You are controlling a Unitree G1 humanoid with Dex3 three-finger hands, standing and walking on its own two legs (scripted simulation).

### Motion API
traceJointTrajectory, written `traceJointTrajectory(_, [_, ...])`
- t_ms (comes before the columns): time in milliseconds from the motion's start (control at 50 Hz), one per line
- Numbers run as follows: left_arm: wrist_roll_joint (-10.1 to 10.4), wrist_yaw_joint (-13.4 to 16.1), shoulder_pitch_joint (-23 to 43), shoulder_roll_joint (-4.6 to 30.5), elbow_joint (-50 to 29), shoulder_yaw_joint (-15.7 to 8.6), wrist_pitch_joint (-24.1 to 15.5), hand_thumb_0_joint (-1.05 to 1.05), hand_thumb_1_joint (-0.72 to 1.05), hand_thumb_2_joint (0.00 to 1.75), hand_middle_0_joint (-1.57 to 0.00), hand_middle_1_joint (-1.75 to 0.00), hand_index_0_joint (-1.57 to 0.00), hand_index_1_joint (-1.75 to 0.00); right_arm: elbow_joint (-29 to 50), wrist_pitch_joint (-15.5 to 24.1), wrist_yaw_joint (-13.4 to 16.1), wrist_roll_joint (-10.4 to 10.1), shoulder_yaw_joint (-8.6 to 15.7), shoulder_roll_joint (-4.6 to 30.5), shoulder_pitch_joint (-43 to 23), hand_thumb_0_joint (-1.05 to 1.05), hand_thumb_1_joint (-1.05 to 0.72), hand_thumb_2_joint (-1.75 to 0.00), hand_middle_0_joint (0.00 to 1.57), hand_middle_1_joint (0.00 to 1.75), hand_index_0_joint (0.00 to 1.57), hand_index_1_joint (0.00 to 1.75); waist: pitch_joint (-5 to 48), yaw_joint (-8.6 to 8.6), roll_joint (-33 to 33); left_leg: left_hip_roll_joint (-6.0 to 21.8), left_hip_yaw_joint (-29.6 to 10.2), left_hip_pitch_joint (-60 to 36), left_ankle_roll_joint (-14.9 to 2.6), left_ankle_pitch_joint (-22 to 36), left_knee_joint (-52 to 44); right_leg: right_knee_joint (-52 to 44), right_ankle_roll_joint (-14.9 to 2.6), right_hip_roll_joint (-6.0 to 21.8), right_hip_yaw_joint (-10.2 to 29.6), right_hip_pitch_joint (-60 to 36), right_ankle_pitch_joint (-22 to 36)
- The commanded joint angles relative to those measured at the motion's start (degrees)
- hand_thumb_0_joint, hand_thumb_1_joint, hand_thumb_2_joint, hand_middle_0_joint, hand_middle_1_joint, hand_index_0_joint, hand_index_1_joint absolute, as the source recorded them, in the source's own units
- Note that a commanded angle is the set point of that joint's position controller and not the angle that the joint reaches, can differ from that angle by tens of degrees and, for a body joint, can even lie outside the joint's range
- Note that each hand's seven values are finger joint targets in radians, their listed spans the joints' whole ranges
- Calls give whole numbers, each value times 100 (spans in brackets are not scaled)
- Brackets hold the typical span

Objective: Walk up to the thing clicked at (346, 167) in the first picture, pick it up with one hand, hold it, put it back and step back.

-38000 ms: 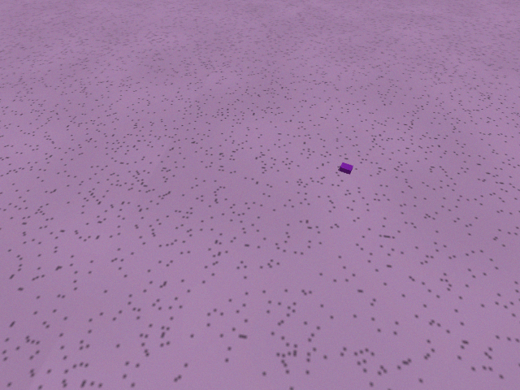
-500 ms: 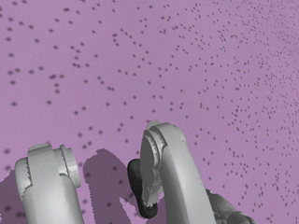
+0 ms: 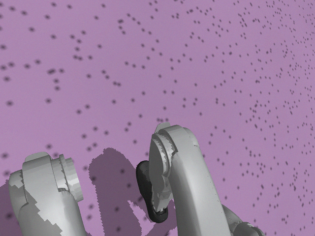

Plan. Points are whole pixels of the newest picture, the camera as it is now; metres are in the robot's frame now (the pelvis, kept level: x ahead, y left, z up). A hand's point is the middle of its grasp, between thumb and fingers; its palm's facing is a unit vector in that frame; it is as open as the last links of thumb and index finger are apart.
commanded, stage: rest palm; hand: left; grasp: from above
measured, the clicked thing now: out of the picture +0.39 +0.39 -0.28
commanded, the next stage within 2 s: close in 0.52 s
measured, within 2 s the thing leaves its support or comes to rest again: neither
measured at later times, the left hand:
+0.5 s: hand out of the picture +0.39 +0.37 -0.25, palm faces -0.42 -0.19 -0.89, open 14.1 cm
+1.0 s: hand out of the picture +0.38 +0.36 -0.24, palm faces -0.40 -0.12 -0.91, open 12.8 cm
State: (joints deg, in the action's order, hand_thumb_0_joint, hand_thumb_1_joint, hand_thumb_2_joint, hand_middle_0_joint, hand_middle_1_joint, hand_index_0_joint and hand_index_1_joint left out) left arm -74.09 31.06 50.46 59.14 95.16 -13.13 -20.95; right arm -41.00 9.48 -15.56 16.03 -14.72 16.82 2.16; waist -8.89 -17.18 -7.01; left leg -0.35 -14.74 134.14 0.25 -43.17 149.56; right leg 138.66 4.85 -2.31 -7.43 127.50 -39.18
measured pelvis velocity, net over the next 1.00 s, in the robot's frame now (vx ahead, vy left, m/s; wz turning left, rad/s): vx -0.01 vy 0.00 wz -0.02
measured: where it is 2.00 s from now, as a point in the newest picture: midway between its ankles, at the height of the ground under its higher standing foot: (116, 221)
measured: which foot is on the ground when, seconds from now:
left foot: down 0.00-1.00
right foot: down 0.00-1.00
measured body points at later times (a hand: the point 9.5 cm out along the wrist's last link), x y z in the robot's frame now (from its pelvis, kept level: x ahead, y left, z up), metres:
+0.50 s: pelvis +0.00 +0.00 +0.00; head +0.25 +0.15 +0.34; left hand +0.41 +0.38 -0.20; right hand +0.08 -0.26 -0.05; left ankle +0.06 +0.12 -0.26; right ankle +0.11 -0.13 -0.26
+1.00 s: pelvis -0.01 +0.00 -0.01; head +0.23 +0.15 +0.34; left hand +0.40 +0.36 -0.19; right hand +0.09 -0.26 -0.06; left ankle +0.06 +0.12 -0.26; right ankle +0.11 -0.13 -0.26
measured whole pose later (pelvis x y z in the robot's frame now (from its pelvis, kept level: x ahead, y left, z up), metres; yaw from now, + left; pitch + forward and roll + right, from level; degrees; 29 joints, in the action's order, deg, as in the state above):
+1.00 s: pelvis -0.01 +0.00 -0.01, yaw -1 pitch +23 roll -15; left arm -77.9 42.6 50.9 58.8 99.5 -8.8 -18.8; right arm -42.8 12.9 -15.3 18.1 -15.5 19.8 -0.1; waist -8.7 -18.2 -9.2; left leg 0.6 -15.5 133.9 -0.4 -41.8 150.6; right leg 138.5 4.3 -3.5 -8.1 127.4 -36.7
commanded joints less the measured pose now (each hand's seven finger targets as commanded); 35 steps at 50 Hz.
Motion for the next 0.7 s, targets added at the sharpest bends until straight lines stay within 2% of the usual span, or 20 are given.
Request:
traceJointTrajectory(0, [-149, 573, 1181, 1568, -485, -109, -385, 0, -56, 100, -8, -98, -6, -100, 80, -75, 113, 59, 629, 2046, 914, 0, -90, -90, 20, 30, 20, 30, 3831, -276, 2666, 187, 710, -2973, -18, 1777, -1494, -938, -489, -257, -811, -1938, 1805])
traceJointTrajectory(20, [-284, 684, 1145, 1664, -465, -110, -398, 0, -57, 101, -7, -97, -5, -99, 37, -82, 111, 93, 593, 2035, 887, 0, -90, -90, 20, 30, 20, 30, 3826, -260, 2711, 200, 724, -3004, -18, 1784, -1495, -936, -486, -276, -804, -1947, 1800])
traceJointTrajectory(100, [-514, 1165, 1150, 1610, -315, 26, -237, 0, -53, 99, -7, -99, -6, -99, -75, -48, 160, 197, 569, 2035, 770, 0, -89, -90, 20, 30, 20, 30, 3589, -225, 2720, 194, 794, -2811, -28, 1310, -1608, -1087, -523, -328, -716, -1746, 1339])
traceJointTrajectory(120, [-530, 1270, 1172, 1574, -300, 74, -145, 0, -54, 99, -7, -98, -6, -99, -166, -22, 186, 192, 607, 2056, 653, 0, -89, -90, 20, 30, 20, 30, 3558, -192, 2621, 208, 766, -2700, -34, 1187, -1606, -1096, -544, -343, -731, -1617, 1176])
traceJointTrajectory(140, [-550, 1356, 1204, 1576, -245, 90, -41, 0, -54, 99, -7, -97, -6, -98, -150, 12, 184, 202, 602, 2087, 686, 0, -89, -90, 20, 30, 20, 30, 3460, -245, 2684, 186, 782, -2705, -33, 1171, -1637, -1098, -524, -329, -764, -1480, 1153])
traceJointTrajectory(180, [-496, 1452, 1242, 1400, -40, 230, 161, 0, -54, 99, -7, -98, -6, -99, -159, 108, 192, 206, 628, 2095, 605, 0, -89, -90, 20, 30, 20, 30, 3331, -265, 2676, 197, 767, -2598, -30, 950, -1677, -1092, -536, -329, -755, -1335, 969])
traceJointTrajectory(220, [-401, 1488, 1351, 1372, -65, 318, 356, 0, -52, 97, -7, -98, -6, -99, -237, 205, 197, 147, 709, 2156, 594, 0, -89, -90, 20, 30, 20, 30, 3232, -289, 2510, 222, 699, -2434, -32, 738, -1737, -1181, -546, -329, -754, -1285, 776])
traceJointTrajectory(280, [-180, 1362, 1501, 1204, 33, 429, 593, 0, -52, 97, -7, -99, -6, -99, -214, 351, 134, 113, 707, 2168, 657, 0, -90, -90, 20, 30, 20, 30, 3270, -269, 2557, 215, 604, -2448, -55, 753, -1756, -1075, -532, -271, -766, -1125, 870])
traceJointTrajectory(320, [-69, 1247, 1556, 1354, 61, 343, 670, 0, -51, 95, -7, -100, -7, -100, -165, 422, 97, 54, 697, 2207, 655, 0, -90, -90, 20, 30, 20, 30, 3361, -221, 2657, 220, 518, -2536, -53, 870, -1799, -980, -525, -231, -780, -1128, 998])
traceJointTrajectory(360, [-85, 1100, 1477, 1650, 154, 63, 695, 0, -50, 94, -7, -101, -8, -100, -40, 461, 58, 24, 652, 2253, 725, 0, -90, -90, 20, 30, 20, 30, 3490, -217, 2838, 216, 450, -2831, -29, 1298, -1783, -777, -491, -188, -838, -1200, 1372])
traceJointTrajectory(380, [-41, 1008, 1498, 1595, 172, 96, 688, 0, -49, 93, -8, -101, -9, -100, -51, 484, 42, 35, 608, 2197, 674, 0, -90, -90, 20, 30, 20, 30, 3461, -216, 2853, 214, 443, -2823, -12, 1312, -1769, -734, -498, -177, -826, -1252, 1389])
traceJointTrajectory(420, [41, 825, 1453, 1389, 95, 149, 653, 0, -48, 92, -8, -101, -9, -100, -2, 523, 4, 57, 680, 2234, 659, 0, -90, -90, 20, 30, 20, 30, 3433, -254, 3138, 217, 414, -3107, 33, 1508, -1827, -679, -454, -167, -865, -1174, 1480])
traceJointTrajectory(460, [105, 689, 1435, 1608, -33, 6, 551, 0, -48, 91, -9, -101, -10, -100, -52, 505, -11, 82, 581, 2174, 665, 0, -90, -90, 20, 30, 20, 30, 3527, -225, 3285, 224, 393, -3168, 57, 1575, -1867, -687, -461, -185, -893, -1280, 1511])
traceJointTrajectory(520, [83, 497, 1332, 1622, -291, 48, 375, 0, -47, 91, -10, -101, -11, -100, -12, 433, -54, 100, 530, 2118, 773, 0, -90, -91, 20, 30, 20, 30, 3569, -299, 3280, 225, 477, -3198, 58, 1805, -1774, -738, -451, -197, -884, -1569, 1719])
traceJointTrajectory(560, [82, 422, 1236, 1492, -310, 150, 239, 0, -48, 92, -11, -99, -11, -99, -21, 401, -64, 105, 487, 2065, 797, 0, -90, -91, 20, 30, 20, 30, 3570, -329, 3088, 210, 585, -3046, 27, 1856, -1616, -827, -452, -231, -852, -1817, 1836])
traceJointTrajectory(600, [104, 428, 1145, 1445, -279, 112, 102, 0, -47, 91, -10, -100, -10, -99, -31, 355, -63, 109, 471, 2085, 865, 0, -90, -90, 20, 30, 20, 30, 3582, -341, 2944, 210, 560, -3082, 30, 1946, -1599, -848, -449, -235, -892, -1818, 1891])
traceJointTrajectory(620, [111, 452, 1155, 1430, -237, 136, 18, 0, -42, 89, -13, -99, -14, -97, -44, 332, -54, 96, 456, 2079, 812, 0, -89, -90, 20, 30, 20, 30, 3543, -334, 2884, 210, 575, -2927, 9, 1784, -1585, -894, -474, -249, -882, -1882, 1786])
traceJointTrajectory(640, [82, 496, 1168, 1510, -245, 81, -45, 0, -39, 87, -15, -98, -16, -96, -7, 311, -47, 123, 455, 2150, 875, 0, -89, -90, 20, 30, 20, 30, 3525, -397, 2851, 203, 570, -2924, -5, 1754, -1580, -920, -457, -250, -906, -1865, 1800])
traceJointTrajectory(660, [29, 556, 1050, 1574, -210, 35, -96, 0, -38, 87, -16, -96, -17, -95, -34, 263, -26, 113, 441, 2143, 854, 0, -89, -90, 20, 30, 20, 30, 3591, -322, 2799, 207, 563, -2888, -8, 1752, -1607, -964, -474, -270, -893, -1943, 1767])
traceJointTrajectory(680, [-39, 598, 1099, 1557, -159, 118, -127, 0, -36, 85, -17, -95, -18, -94, 40, 251, -33, 126, 418, 2171, 842, 0, -89, -90, 20, 30, 20, 30, 3529, -374, 2721, 207, 570, -2879, -5, 1723, -1549, -881, -472, -252, -911, -1839, 1766])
